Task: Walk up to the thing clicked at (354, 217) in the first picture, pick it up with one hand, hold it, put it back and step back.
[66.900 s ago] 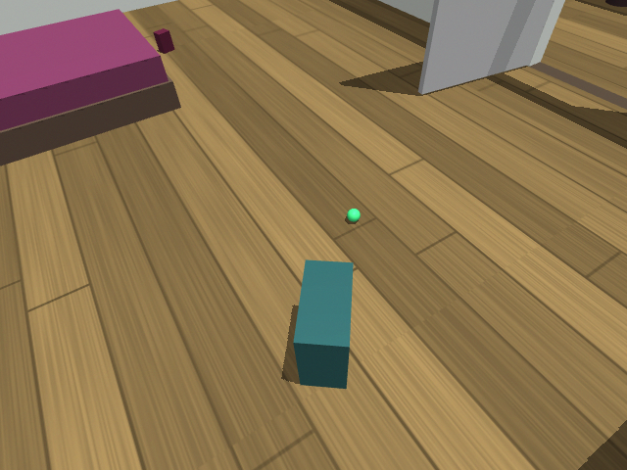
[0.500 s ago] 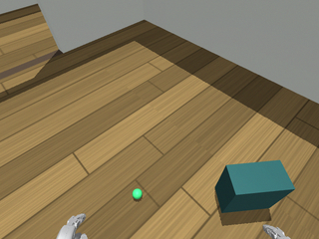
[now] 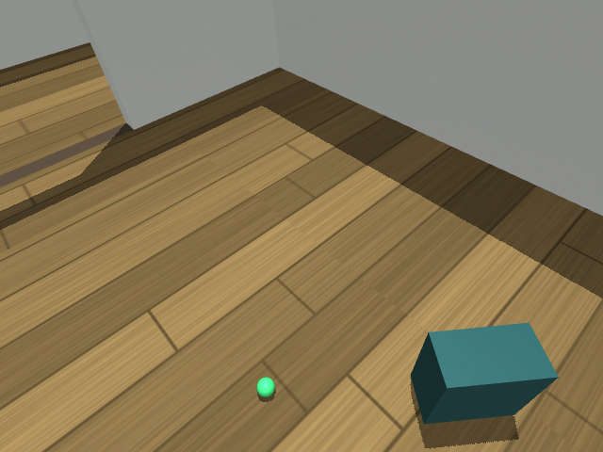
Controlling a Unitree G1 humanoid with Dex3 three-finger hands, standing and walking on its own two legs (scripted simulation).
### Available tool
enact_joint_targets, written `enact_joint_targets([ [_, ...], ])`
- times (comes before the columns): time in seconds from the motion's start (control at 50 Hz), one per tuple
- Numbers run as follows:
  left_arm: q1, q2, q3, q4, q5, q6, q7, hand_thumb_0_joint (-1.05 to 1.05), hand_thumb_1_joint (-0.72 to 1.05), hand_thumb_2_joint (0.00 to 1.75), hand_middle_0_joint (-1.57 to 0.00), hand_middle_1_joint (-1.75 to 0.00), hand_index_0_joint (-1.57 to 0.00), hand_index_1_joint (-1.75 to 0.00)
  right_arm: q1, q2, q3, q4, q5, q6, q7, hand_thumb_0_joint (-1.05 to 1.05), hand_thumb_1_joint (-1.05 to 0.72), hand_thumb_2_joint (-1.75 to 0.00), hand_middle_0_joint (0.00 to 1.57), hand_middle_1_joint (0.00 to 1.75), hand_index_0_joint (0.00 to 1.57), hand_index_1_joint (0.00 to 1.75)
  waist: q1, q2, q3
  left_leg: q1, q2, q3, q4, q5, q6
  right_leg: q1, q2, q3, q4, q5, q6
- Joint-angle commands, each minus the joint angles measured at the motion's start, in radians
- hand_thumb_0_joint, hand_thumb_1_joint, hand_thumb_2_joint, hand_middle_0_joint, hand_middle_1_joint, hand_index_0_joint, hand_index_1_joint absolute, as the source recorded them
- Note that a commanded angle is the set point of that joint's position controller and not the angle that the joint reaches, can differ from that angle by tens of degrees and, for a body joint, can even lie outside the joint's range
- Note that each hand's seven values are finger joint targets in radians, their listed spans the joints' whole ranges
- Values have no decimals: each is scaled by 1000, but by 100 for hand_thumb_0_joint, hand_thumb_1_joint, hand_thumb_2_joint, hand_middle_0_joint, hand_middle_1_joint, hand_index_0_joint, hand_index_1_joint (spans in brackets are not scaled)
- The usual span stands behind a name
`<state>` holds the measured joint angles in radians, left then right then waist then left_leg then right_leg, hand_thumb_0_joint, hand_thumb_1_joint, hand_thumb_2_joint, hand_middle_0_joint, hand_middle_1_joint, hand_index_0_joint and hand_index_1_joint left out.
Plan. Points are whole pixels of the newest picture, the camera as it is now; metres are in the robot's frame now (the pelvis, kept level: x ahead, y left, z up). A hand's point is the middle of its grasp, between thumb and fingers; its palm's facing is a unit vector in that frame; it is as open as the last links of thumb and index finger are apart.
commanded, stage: stand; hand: left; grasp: from above
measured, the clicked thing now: (265, 387) +0.48 +0.21 -0.75
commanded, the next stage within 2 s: step back in 1.80 s
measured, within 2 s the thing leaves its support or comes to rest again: neither
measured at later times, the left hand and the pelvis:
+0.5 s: hand out of the picture +0.06 +0.24 -0.16, palm faces +0.02 -0.94 -0.34, open 7.4 cm; pelvis +0.00 +0.00 +0.00, yaw +0 degrees
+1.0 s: hand out of the picture +0.07 +0.24 -0.15, palm faces +0.01 -0.94 -0.34, open 7.4 cm; pelvis +0.00 -0.01 +0.01, yaw -1 degrees
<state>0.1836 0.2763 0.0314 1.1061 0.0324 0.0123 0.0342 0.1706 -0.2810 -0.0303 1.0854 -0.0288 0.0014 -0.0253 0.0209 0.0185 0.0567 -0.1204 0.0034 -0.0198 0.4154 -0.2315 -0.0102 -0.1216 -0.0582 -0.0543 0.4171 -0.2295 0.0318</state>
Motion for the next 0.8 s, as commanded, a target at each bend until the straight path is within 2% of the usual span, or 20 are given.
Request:
enact_joint_targets([
  [0.0,-42,195,38,-39,0,-29,7,0,90,90,-20,-30,-20,-30,-36,-192,-39,-43,2,-23,-9,0,-90,-90,20,30,20,30,-4,-16,-21,-26,89,-85,-101,130,28,16,-65,79,-108,97,-37],
  [0.12,-57,210,41,-18,-2,-28,7,0,90,90,-20,-30,-20,-30,-46,-196,-32,-25,2,-21,-7,0,-90,-90,20,30,20,30,-2,-12,-9,-38,93,-86,-122,95,28,26,-65,78,-128,80,-34],
  [0.14,-63,209,39,-16,-2,-29,5,0,90,90,-20,-30,-20,-30,-47,-192,-30,-24,3,-20,-4,0,-90,-90,20,30,20,30,-3,-21,1,-46,89,-84,-126,81,24,19,-61,74,-131,49,-32],
  [0.2,-77,217,41,-16,-5,-31,3,0,90,90,-20,-30,-20,-30,-38,-201,-28,-17,2,-22,-5,0,-90,-90,20,30,20,30,-8,-9,-21,-39,98,-84,-131,114,27,42,-69,83,-130,105,-36],
  [0.34,-87,224,37,-5,-8,-30,-3,0,90,90,-20,-30,-20,-30,-58,-216,-24,-10,3,-24,-3,0,-90,-90,20,30,20,30,-5,-16,-22,-38,99,-80,-139,86,24,32,-65,82,-139,64,-36],
  [0.5,-100,230,34,-6,-13,-35,-4,0,90,90,-20,-30,-20,-30,-59,-224,-17,-3,7,-28,-1,0,-90,-90,20,30,20,30,-9,-15,-59,-2,111,-73,-128,203,27,56,-76,86,-133,171,-37],
  [0.6,-102,230,33,-2,-13,-31,-6,0,90,90,-20,-30,-20,-30,-69,-238,-16,2,7,-28,-3,0,-90,-90,20,30,20,30,-9,-1,-47,-13,112,-74,-137,171,25,48,-72,83,-136,142,-38],
  [0.68,-102,232,33,0,-13,-31,-7,0,90,90,-20,-30,-20,-30,-74,-234,-13,-1,8,-31,-2,0,-90,-90,20,30,20,30,-9,-12,-67,4,119,-75,-133,226,28,59,-77,82,-123,185,-40],
  [0.72,-107,235,32,2,-16,-31,-10,0,90,90,-20,-30,-20,-30,-70,-234,-11,5,9,-30,-1,0,-90,-90,20,30,20,30,-10,-14,-48,-6,112,-70,-143,178,22,43,-71,82,-135,138,-36],
  [0.78,-108,233,31,-2,-14,-32,-10,0,90,90,-20,-30,-20,-30,-88,-245,-15,0,9,-32,-1,0,-90,-90,20,30,20,30,-7,-8,-67,13,120,-71,-132,224,25,46,-76,84,-130,173,-41],
])
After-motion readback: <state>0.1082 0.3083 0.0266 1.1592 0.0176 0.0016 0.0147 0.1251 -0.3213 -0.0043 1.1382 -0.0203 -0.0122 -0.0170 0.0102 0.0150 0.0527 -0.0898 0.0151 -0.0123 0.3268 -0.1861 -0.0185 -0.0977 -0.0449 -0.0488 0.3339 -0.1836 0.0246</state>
